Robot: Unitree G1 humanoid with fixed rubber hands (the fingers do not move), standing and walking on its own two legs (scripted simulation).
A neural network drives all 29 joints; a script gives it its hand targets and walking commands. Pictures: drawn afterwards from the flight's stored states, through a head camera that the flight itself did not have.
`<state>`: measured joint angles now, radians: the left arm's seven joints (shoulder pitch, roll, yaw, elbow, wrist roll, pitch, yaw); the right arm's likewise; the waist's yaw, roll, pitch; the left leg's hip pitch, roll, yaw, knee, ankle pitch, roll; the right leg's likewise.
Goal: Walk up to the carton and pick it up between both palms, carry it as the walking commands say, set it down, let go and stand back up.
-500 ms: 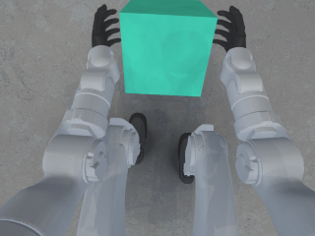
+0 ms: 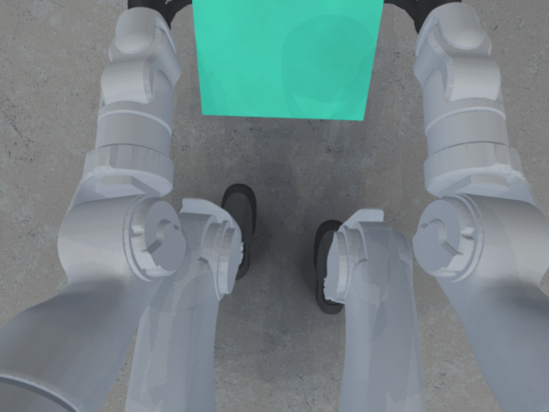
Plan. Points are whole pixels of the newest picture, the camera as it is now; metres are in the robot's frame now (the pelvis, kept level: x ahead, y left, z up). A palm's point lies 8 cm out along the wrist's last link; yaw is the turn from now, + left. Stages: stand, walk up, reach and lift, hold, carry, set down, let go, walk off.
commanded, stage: set down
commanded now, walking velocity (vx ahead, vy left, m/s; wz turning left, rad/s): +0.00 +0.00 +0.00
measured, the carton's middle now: (286, 24) +0.56 +0.01 -0.28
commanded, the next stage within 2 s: none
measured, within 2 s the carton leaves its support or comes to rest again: rests again in 1.88 s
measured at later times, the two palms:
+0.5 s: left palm out of the picture +0.55 +0.16 -0.16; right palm out of the picture +0.56 -0.15 -0.16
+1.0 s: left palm (156, 1) +0.55 +0.16 -0.17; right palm out of the picture +0.56 -0.15 -0.18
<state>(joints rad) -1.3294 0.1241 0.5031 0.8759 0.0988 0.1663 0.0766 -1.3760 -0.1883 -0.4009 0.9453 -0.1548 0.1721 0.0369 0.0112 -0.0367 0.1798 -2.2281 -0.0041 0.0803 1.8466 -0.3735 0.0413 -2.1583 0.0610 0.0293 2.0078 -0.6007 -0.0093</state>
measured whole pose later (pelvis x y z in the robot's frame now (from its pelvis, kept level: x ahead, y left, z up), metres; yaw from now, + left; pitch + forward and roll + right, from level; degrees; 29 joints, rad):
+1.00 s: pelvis +0.02 +0.00 +0.00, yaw +0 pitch +48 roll +4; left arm -1.34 0.13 0.56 0.89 0.14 0.09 0.01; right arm -1.38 -0.17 -0.41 0.93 -0.18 0.10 0.03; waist 0.01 -0.03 0.16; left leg -2.28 0.00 0.08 1.86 -0.42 0.03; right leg -2.20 0.07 0.03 2.02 -0.65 -0.02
